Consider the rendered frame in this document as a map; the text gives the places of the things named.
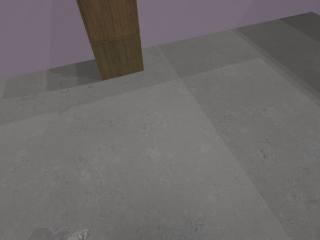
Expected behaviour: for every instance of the cupboard door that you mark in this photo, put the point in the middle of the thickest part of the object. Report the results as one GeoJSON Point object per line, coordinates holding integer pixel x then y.
{"type": "Point", "coordinates": [107, 19]}

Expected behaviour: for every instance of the left robot hand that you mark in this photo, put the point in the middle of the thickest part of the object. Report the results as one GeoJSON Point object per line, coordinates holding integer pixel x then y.
{"type": "Point", "coordinates": [80, 235]}

